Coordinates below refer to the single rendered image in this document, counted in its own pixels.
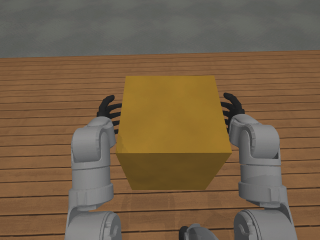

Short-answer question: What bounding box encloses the robot right upper arm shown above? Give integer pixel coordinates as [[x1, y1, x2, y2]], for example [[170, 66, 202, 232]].
[[233, 209, 297, 240]]

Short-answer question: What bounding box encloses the carton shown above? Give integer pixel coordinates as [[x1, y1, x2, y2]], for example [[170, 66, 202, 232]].
[[115, 75, 232, 190]]

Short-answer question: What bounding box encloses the robot right forearm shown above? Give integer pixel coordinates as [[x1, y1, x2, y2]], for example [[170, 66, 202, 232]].
[[228, 114, 298, 240]]

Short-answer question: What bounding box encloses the robot left hand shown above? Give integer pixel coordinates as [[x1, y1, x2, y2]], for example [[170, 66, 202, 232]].
[[96, 95, 122, 134]]

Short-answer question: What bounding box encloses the robot right shin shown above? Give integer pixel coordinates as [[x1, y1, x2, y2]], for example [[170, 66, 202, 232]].
[[187, 223, 201, 230]]

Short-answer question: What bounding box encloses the robot right hand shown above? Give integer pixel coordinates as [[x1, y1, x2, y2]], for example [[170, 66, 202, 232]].
[[220, 92, 245, 133]]

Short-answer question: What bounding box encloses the robot left forearm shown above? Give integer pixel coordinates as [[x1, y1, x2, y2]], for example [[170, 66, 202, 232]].
[[64, 116, 116, 240]]

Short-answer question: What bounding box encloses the robot left upper arm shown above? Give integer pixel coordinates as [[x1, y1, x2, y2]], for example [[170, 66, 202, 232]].
[[65, 211, 122, 240]]

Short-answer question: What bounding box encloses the robot right thigh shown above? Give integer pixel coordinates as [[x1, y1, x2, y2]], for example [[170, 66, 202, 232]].
[[184, 227, 219, 240]]

